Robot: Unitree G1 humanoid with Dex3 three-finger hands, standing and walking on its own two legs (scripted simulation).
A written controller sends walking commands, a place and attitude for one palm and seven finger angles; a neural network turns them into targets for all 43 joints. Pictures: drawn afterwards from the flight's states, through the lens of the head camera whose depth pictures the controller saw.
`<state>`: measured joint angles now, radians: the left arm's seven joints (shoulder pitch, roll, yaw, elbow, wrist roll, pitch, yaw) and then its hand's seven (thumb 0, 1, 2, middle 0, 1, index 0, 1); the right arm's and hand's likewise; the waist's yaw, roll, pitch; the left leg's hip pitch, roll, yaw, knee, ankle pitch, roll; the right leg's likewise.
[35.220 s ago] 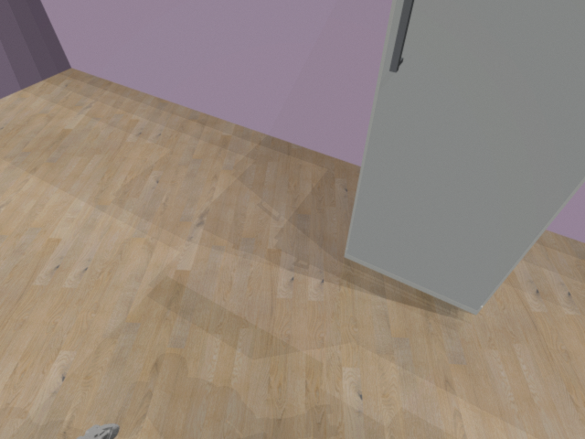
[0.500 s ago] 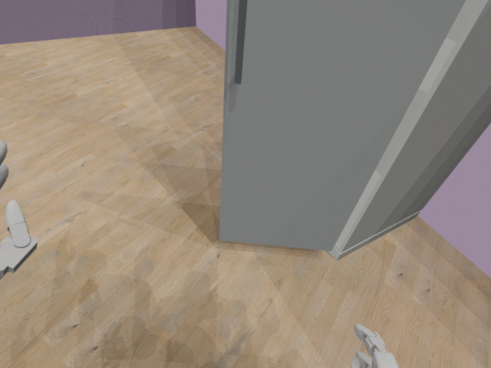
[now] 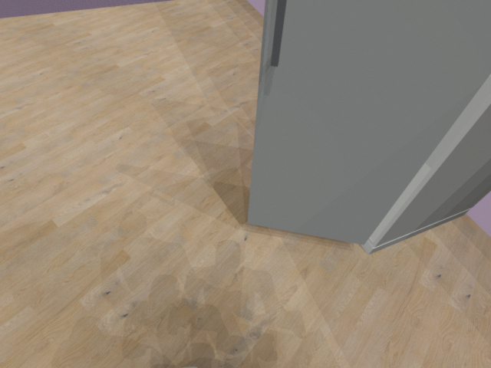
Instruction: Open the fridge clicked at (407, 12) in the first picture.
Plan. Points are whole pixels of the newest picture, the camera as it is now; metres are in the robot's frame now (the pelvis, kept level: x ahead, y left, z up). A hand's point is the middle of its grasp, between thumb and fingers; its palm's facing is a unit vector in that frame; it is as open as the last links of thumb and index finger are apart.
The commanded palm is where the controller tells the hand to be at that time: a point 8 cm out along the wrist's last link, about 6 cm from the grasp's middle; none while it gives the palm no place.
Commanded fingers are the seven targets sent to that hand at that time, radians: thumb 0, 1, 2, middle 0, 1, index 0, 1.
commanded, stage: let the arm hang, fingers relaxed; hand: left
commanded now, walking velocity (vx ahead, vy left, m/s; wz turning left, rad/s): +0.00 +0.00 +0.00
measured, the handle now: out of the picture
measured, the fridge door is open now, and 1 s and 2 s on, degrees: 57 57 57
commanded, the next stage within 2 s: look to check the result in 0.76 s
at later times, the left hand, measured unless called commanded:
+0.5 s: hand out of the picture +0.02 +0.19 -0.16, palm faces -0.03 -0.98 -0.18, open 7.3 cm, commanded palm none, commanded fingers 0.00 0.90 0.90 -0.20 -0.30 -0.20 -0.30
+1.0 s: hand out of the picture -0.02 +0.20 -0.16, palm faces -0.02 -0.99 -0.15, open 7.4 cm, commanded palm none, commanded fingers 0.00 0.90 0.90 -0.20 -0.30 -0.20 -0.30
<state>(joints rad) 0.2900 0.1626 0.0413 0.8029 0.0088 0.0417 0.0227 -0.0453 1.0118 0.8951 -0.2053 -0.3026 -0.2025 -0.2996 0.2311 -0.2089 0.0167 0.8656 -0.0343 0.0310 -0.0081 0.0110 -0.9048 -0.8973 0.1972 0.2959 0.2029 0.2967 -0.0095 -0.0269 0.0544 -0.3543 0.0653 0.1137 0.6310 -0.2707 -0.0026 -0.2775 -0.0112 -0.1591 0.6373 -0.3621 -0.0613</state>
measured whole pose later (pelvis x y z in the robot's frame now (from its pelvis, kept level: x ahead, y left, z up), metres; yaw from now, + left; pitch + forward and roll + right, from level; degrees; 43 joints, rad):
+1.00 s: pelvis +0.01 +0.05 +0.02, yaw -3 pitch -1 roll +0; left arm 0.31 0.10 0.00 1.17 0.02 0.00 0.04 0.00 0.91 0.90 -0.20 -0.30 -0.19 -0.30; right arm 0.29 -0.11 -0.01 1.14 -0.01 0.01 -0.04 0.01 -0.91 -0.90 0.20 0.30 0.20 0.30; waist -0.01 0.00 0.04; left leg -0.21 0.01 0.19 0.40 -0.19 0.06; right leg -0.16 -0.04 -0.09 0.41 -0.24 0.01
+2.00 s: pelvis +0.03 +0.05 +0.02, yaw -3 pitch -1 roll +0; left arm 0.28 0.12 0.00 1.16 0.02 -0.01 0.04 0.00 0.91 0.90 -0.20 -0.30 -0.19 -0.30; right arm 0.27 -0.12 0.00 1.16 -0.01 0.00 -0.04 0.01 -0.91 -0.90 0.20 0.30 0.20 0.30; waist -0.01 -0.01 0.05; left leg -0.17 0.00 0.20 0.38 -0.21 0.07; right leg -0.12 -0.05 -0.08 0.39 -0.25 0.02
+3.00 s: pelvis +0.03 +0.04 +0.02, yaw -3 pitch -1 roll +0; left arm 0.27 0.13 -0.01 1.17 0.02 -0.01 0.04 0.00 0.91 0.90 -0.20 -0.30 -0.19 -0.30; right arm 0.26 -0.13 0.00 1.16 -0.01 0.00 -0.04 0.01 -0.91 -0.90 0.20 0.30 0.20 0.30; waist -0.01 -0.01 0.05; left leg -0.15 0.01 0.19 0.36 -0.21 0.05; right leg -0.10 -0.04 -0.09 0.37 -0.26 0.01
